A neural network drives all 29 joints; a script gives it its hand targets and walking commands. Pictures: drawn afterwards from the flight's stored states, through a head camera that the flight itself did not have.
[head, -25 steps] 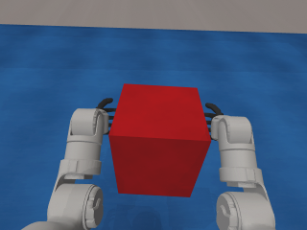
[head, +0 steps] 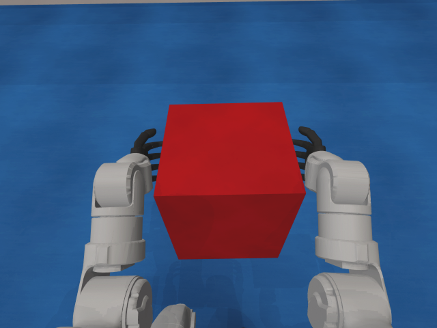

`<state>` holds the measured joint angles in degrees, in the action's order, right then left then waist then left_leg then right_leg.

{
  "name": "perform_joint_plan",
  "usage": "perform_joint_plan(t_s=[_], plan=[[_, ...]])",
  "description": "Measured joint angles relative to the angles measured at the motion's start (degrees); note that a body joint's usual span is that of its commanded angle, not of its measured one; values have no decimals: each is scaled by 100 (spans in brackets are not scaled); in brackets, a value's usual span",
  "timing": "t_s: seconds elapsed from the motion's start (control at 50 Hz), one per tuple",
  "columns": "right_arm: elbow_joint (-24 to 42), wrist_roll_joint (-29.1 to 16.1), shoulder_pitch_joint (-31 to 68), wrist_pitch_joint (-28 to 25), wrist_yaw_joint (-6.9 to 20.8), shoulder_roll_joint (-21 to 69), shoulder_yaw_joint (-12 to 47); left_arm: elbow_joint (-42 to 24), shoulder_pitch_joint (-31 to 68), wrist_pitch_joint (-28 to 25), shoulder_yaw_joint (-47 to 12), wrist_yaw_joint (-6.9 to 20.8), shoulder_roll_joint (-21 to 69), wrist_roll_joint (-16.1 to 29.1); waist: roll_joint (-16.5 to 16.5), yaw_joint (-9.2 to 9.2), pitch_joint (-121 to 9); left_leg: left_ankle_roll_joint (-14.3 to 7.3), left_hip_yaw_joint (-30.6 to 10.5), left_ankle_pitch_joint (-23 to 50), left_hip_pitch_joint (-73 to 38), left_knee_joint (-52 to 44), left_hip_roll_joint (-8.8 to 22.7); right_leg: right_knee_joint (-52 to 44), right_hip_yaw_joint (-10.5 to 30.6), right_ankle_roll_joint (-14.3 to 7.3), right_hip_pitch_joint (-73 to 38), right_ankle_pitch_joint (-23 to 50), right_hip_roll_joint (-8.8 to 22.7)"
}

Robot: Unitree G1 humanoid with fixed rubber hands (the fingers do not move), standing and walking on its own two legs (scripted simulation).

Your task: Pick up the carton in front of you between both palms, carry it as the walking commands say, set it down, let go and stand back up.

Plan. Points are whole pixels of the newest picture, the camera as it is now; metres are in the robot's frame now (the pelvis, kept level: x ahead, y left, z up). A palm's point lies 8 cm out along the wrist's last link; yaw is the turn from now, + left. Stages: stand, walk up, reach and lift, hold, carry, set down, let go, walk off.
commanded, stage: carry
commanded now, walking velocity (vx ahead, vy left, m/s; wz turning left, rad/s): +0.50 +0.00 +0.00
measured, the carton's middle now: (226, 185) +0.37 +0.01 +0.01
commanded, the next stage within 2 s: none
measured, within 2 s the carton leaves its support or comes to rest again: neither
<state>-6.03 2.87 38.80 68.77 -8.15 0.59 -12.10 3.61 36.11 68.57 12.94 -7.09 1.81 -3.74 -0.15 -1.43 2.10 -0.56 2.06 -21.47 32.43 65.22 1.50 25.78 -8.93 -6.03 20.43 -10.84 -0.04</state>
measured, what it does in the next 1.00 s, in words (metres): walks ahead: left foot, then right foot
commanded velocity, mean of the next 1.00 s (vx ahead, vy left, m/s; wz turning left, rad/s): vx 0.03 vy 0.00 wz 0.00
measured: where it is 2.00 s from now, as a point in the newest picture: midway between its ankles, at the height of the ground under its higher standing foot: (227, 289)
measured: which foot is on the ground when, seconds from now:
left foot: up 0.00-0.24, down 0.26-1.00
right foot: down 0.00-0.30, up 0.32-0.48, down 0.50-1.00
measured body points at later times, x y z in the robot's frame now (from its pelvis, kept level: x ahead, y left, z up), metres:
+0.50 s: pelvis +0.27 +0.02 +0.00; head +0.29 +0.03 +0.45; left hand +0.56 +0.16 +0.06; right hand +0.55 -0.14 +0.07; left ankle +0.33 +0.10 -0.74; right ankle +0.28 -0.10 -0.74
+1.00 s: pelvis +0.33 -0.01 -0.01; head +0.28 -0.01 +0.44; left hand +0.62 +0.14 +0.04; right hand +0.61 -0.17 +0.04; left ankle +0.33 +0.10 -0.74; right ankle +0.29 -0.10 -0.74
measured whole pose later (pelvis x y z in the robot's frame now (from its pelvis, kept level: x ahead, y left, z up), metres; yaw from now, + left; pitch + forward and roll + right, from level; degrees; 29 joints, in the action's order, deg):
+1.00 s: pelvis +0.33 -0.01 -0.01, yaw -2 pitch +3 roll +0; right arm -2.8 11.6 10.0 54.2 -2.6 7.7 -7.9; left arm 2.6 9.5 54.3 7.9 -1.6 7.7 -11.5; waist -0.2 0.0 -10.6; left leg -0.1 9.2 -17.0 17.2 31.8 3.7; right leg 32.0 -7.3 -1.0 14.6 -20.0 2.0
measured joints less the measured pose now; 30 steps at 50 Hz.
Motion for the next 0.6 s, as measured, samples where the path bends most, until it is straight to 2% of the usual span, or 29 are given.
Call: perform_joint_plan(t_s=[0.06,0.14,0.22,0.26,0.3,0.32,0.34,0.36,0.4,0.46,0.5,0.52,0.54,0.6], plan=[[250,77,-121,-32,0,119,2,-232,-129,-47,73,-1,48,37,-4,-42,-55,70,34,258,492,-644,137,-275,47,37,-401,-157,-11],[638,169,-492,-58,3,305,-9,-493,-392,-87,133,26,188,17,-18,-28,-262,121,186,1006,672,-1814,209,-580,102,149,-1010,-457,-7],[1065,276,-1039,-38,42,500,0,-803,-837,-78,93,123,395,-136,-31,77,-505,143,540,2054,237,-3284,24,-677,114,328,-1659,-912,33],[1245,328,-1333,-29,76,596,27,-991,-1138,-67,55,170,504,-218,-66,120,-599,140,819,2826,-305,-4135,-86,-250,132,440,-1847,-1281,43],[1343,399,-1615,-113,106,742,71,-1144,-1413,-74,5,221,511,-255,90,170,-661,-302,964,2267,-680,-4284,-200,844,202,623,-1580,-1509,205],[1350,441,-1709,-170,113,813,101,-1194,-1512,-77,-8,246,480,-248,168,190,-619,-435,997,1968,-714,-4171,-223,1556,346,727,-1267,-1652,230],[1371,473,-1822,-211,116,872,136,-1243,-1625,-78,-24,265,463,-238,197,194,-567,-495,1010,1801,-769,-4133,-209,2116,491,788,-949,-1818,186],[1432,494,-1969,-232,117,926,166,-1306,-1757,-76,-44,277,472,-230,198,193,-521,-453,1011,1767,-854,-4178,-175,2423,575,810,-675,-1920,138],[1640,461,-2286,-203,132,850,320,-1482,-2035,-82,-130,273,591,-265,153,178,-449,-414,980,1750,-1054,-4350,-118,2128,580,829,-353,-1960,135],[1980,357,-2590,-174,190,767,425,-1861,-2393,-90,-371,259,653,-320,136,195,-387,-382,931,1661,-1296,-4484,-77,991,520,837,-162,-1587,236],[2132,328,-2722,-189,216,744,488,-2037,-2531,-83,-511,251,610,-320,174,203,-428,-331,906,1506,-1406,-4378,-79,344,422,835,-181,-823,344],[2177,326,-2795,-194,233,733,521,-2090,-2599,-76,-562,250,599,-325,197,205,-503,-299,892,1397,-1454,-4285,-89,179,351,821,-266,-255,403],[2191,331,-2865,-193,253,721,552,-2116,-2671,-64,-608,249,589,-333,201,198,-620,-262,879,1273,-1490,-4181,-87,99,305,785,-362,19,427],[2116,389,-3015,-142,303,700,598,-2029,-2820,-17,-704,252,571,-365,88,184,-1038,-161,827,968,-1597,-3977,-13,164,242,660,-555,-365,369]])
